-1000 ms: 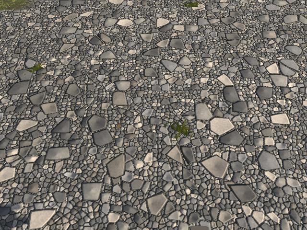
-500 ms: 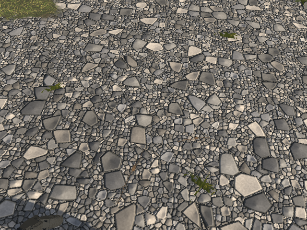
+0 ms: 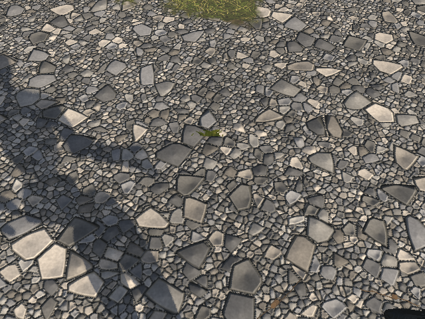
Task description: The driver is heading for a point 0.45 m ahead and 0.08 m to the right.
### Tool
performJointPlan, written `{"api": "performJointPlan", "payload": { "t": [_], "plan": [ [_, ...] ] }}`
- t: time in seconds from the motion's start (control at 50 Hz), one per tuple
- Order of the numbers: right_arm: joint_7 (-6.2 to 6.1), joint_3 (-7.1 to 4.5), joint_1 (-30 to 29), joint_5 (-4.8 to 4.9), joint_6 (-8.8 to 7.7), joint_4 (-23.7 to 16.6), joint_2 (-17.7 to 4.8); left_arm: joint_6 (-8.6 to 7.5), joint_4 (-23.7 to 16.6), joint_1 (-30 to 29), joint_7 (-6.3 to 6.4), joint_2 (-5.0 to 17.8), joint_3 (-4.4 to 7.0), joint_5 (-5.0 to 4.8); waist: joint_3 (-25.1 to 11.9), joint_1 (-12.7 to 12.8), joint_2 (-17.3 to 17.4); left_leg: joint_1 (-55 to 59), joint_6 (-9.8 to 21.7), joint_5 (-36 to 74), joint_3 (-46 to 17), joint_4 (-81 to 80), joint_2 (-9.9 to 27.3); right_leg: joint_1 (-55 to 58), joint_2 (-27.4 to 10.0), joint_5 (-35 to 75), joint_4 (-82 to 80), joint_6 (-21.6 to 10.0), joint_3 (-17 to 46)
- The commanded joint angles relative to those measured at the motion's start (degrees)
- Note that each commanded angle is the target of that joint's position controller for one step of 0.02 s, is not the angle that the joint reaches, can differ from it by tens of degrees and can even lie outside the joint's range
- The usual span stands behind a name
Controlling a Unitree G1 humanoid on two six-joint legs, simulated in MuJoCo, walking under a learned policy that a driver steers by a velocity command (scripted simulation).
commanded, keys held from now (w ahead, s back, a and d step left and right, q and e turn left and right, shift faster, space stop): no key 1.00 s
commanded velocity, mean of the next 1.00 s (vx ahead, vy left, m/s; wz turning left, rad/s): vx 0.07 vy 0.00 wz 0.08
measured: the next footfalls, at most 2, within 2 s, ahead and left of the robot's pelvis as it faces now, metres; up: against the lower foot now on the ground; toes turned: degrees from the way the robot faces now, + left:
left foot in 0.10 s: +0.23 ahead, +0.13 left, +0.00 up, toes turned +2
right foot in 0.44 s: +0.19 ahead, -0.11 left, +0.00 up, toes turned +1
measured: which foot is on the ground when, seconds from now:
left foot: up 0.00-0.08, down 0.10-1.00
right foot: down 0.00-0.10, up 0.12-0.42, down 0.44-1.00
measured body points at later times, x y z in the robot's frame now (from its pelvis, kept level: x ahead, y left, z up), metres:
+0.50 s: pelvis +0.13 +0.03 -0.01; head +0.14 +0.02 +0.44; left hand +0.22 +0.30 -0.13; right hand +0.28 -0.22 -0.13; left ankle +0.19 +0.13 -0.74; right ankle +0.15 -0.12 -0.74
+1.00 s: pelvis +0.17 +0.01 -0.01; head +0.18 +0.01 +0.44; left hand +0.23 +0.27 -0.15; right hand +0.28 -0.24 -0.14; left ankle +0.19 +0.13 -0.74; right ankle +0.15 -0.12 -0.74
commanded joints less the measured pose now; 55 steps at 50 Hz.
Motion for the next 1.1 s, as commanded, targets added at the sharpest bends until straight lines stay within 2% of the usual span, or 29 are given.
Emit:
{"api": "performJointPlan", "payload": {
  "t": [0.02, 0.04, 0.06, 0.08, 0.1, 0.12, 0.14, 0.16, 0.18, 0.2, 0.22, 0.26, 0.28, 0.36, 0.4, 0.42, 0.44, 0.46, 0.48, 0.5, 0.54, 0.58, 0.66, 0.74, 0.92, 1.1],
  "plan": [
    [1.07, -0.22, -2.34, -0.16, -1.06, -4.94, -1.93, -0.18, -3.20, -2.85, 0.35, 10.30, 1.98, -1.15, -2.62, -2.81, -7.59, 9.11, 1.57, 1.75, 2.73, -6.89, -3.06, -1.43, -13.94, 36.74, 0.85, -7.96, 4.50],
    [1.13, -0.71, -1.16, -0.48, -1.07, -4.86, -3.14, 0.10, -3.00, -3.14, 0.46, 11.05, 2.18, -1.53, -3.59, -4.07, -8.21, 11.48, 2.57, -0.05, 3.04, -8.76, -4.03, -0.04, -14.26, 39.58, 3.72, -7.24, 4.62],
    [1.01, -1.44, 2.53, -0.87, -1.08, -3.80, -4.49, 0.36, -2.92, -3.89, 0.63, 11.37, 2.23, -1.84, -5.63, -6.63, -8.16, 16.93, 3.76, 1.28, 3.81, -12.01, -5.37, 0.41, -13.47, 42.55, 8.47, -6.02, 4.01],
    [0.57, -2.57, 8.08, -1.24, -1.05, -1.95, -6.83, 0.50, -2.67, -3.33, 0.70, 10.34, 1.84, -1.68, -8.78, -9.43, -6.57, 26.13, 5.32, 6.55, 4.37, -15.17, -6.55, -1.77, -11.32, 42.08, 16.44, -4.21, 2.44],
    [-0.39, -3.60, 13.04, -1.87, -0.75, -1.16, -11.19, 0.24, -3.56, -1.48, 0.72, 7.92, 0.79, 0.09, -14.13, -10.63, -1.17, 39.31, 7.83, 30.02, -2.35, -12.18, 0.44, -10.33, -7.90, 27.18, 28.96, -1.18, 0.50],
    [-1.14, -2.79, 12.56, -3.34, -0.21, -2.10, -13.42, -0.12, -4.11, 6.28, -0.31, 2.11, -1.67, 2.24, -22.88, -6.00, 12.54, 58.22, 19.58, 54.56, -22.97, -7.46, 17.93, -29.19, -1.06, -23.84, 50.62, 2.89, 2.78],
    [-0.67, -1.59, 13.86, -2.26, 0.08, -2.20, -9.25, 0.11, -1.47, 8.37, -0.88, 5.22, -1.46, 0.48, -32.75, -8.26, 8.46, 57.56, 22.92, 46.68, -27.99, -10.08, 20.07, -28.69, -2.04, -28.77, 57.01, 2.89, 13.43],
    [-0.19, -1.06, 11.04, -1.57, 0.26, -1.84, -7.17, 0.81, -2.74, 2.25, -0.93, 8.34, -0.53, -1.23, -25.34, -8.92, 4.65, 51.55, 20.22, 39.74, -21.26, -12.55, 15.50, -31.81, -4.08, -25.56, 57.43, 2.95, 13.03],
    [-0.07, -0.54, 6.74, -0.82, 0.12, -1.46, -5.60, 1.47, -3.86, -1.77, -0.35, 7.65, -0.74, -1.05, -18.07, -7.60, 2.07, 44.57, 17.25, 32.72, -16.87, -14.57, 12.29, -33.98, -5.58, -21.83, 54.01, 3.09, 11.70],
    [-0.12, -0.03, 3.69, -0.90, 0.06, -1.37, -4.29, 2.39, -3.57, -3.20, 0.44, 7.37, -0.63, -0.19, -13.88, -6.28, 0.47, 37.05, 15.57, 27.30, -14.68, -16.72, 10.73, -32.29, -6.80, -19.01, 50.69, 3.51, 11.78],
    [-0.13, -0.11, 1.11, -1.36, 0.15, -1.18, -4.57, 3.57, -3.25, -2.00, 0.93, 7.20, -0.49, 0.16, -11.82, -3.95, 1.52, 28.98, 14.51, 23.16, -12.13, -19.24, 9.30, -26.83, -7.32, -16.39, 47.46, 3.88, 11.70],
    [-0.24, -0.66, -1.66, -2.43, 0.16, -0.77, -5.53, 5.03, -2.06, 0.96, 1.71, 5.36, -0.78, 0.40, -10.81, -1.81, 3.80, 20.50, 14.33, 17.40, -8.64, -22.56, 7.47, -19.28, -5.93, -12.65, 41.79, 4.51, 9.77],
    [-0.43, -0.63, -2.30, -2.51, 0.11, -0.39, -5.16, 5.33, -1.77, 1.20, 2.04, 4.76, -0.94, 0.60, -10.93, -1.67, 4.14, 18.98, 14.33, 14.91, -7.55, -23.17, 6.95, -17.28, -5.67, -11.43, 38.52, 4.56, 9.51],
    [-1.34, -0.27, -2.16, -2.19, 0.62, 1.88, -4.01, 5.98, -1.87, -2.47, 2.29, 4.36, -1.09, 0.91, -10.25, -3.23, 4.72, 16.88, 12.54, -6.80, -7.41, -25.54, 6.07, -12.23, -5.09, -2.49, 27.88, 3.12, 9.22],
    [-1.47, 0.21, -2.85, -1.74, 1.04, 2.91, -3.00, 5.86, -1.54, -2.67, 1.91, 3.62, -1.20, 1.51, -7.99, -2.21, 3.97, 13.91, 9.84, -20.32, -6.94, -25.35, 4.28, -7.64, -3.87, 2.77, 20.05, 1.72, 7.87],
    [-1.47, 0.67, -1.62, -1.66, 1.11, 3.89, -1.66, 5.76, -1.46, -2.83, 1.71, 3.55, -1.27, 2.18, -6.59, -2.10, 3.07, 12.62, 7.43, -25.75, -6.43, -24.88, 2.64, -5.69, -3.83, 4.32, 16.27, 0.82, 7.97],
    [-1.44, 1.05, 0.44, -1.86, 1.09, 5.11, -0.58, 5.57, -2.13, -3.38, 1.69, 4.88, -1.24, 2.70, -4.51, -2.74, 0.82, 11.68, 4.49, -28.93, -5.68, -23.16, 0.66, -5.53, -6.73, 5.99, 12.17, -0.61, 11.42],
    [-1.46, 0.60, 3.20, -1.94, 1.09, 5.63, -1.44, 5.48, -2.85, -5.33, 1.94, 9.01, -0.45, 2.21, -1.82, -5.75, -4.90, 12.66, 2.12, -27.87, -2.54, -20.76, -2.91, -10.54, -9.50, 0.72, 10.54, -2.43, 13.76],
    [-1.80, 0.51, 2.76, -1.87, 1.22, 5.88, -1.48, 5.19, -2.10, -6.57, 1.75, 7.72, -0.48, 1.81, -0.86, -6.14, -9.33, 19.65, 0.76, -21.62, 0.35, -18.48, -4.71, -19.32, -8.56, -11.85, 7.57, -3.22, 14.11],
    [-2.08, 0.34, 1.45, -1.81, 1.35, 5.90, -2.10, 4.65, -2.21, -7.83, 1.57, 5.28, -1.17, 1.99, -0.03, -5.93, -10.11, 23.98, 0.72, -17.40, 0.43, -16.28, -4.56, -23.00, -7.56, -15.31, 5.52, -2.26, 13.82],
    [-2.54, 0.10, 2.14, -1.74, 1.75, 7.00, -2.24, 3.60, -1.86, -8.80, 1.37, 3.95, -1.67, 2.04, -0.52, -6.24, -10.04, 26.24, 1.88, -13.38, 0.01, -15.20, -3.85, -22.69, -6.59, -10.66, 5.70, -0.29, 12.62],
    [-2.51, 0.01, 2.67, -1.78, 1.75, 8.11, -2.11, 2.86, -0.94, -7.09, 1.41, 4.08, -1.69, 1.43, -1.92, -5.55, -7.18, 25.87, 2.54, -10.11, -0.46, -15.37, -3.37, -18.94, -6.00, -4.67, 7.92, 0.17, 11.74],
    [-2.33, -0.03, 2.60, -1.25, 1.39, 10.33, -1.59, 2.89, 0.47, -5.23, 1.70, 4.23, -1.72, 1.08, -4.32, -4.52, -4.10, 26.87, 2.24, -2.73, -0.23, -14.52, -3.10, -14.66, -5.28, 3.57, 10.37, -0.35, 10.75],
    [-2.58, -0.13, 2.84, -0.97, 1.67, 12.77, -1.62, 3.30, 1.60, -5.02, 1.75, 3.87, -1.81, 0.91, -4.72, -4.36, -2.48, 28.24, 2.12, 1.05, -0.08, -13.93, -2.96, -13.34, -4.65, 7.21, 11.00, -0.50, 10.04],
    [-3.31, -0.19, 2.33, -0.71, 2.46, 17.59, -2.28, 3.97, 4.27, -5.06, 1.82, 3.20, -1.81, 0.82, -3.62, -4.61, -2.30, 29.68, 1.99, 2.93, 0.03, -14.18, -2.69, -12.15, -3.62, 9.46, 10.35, -0.37, 9.03],
    [-3.54, 0.03, 1.12, -0.66, 2.77, 21.29, -2.22, 4.24, 6.71, -4.44, 2.16, 2.79, -1.88, 0.87, -2.46, -4.75, -2.62, 29.65, 1.80, 0.59, 0.35, -15.31, -2.83, -11.82, -3.07, 7.44, 9.20, -0.12, 8.46]
  ]
}}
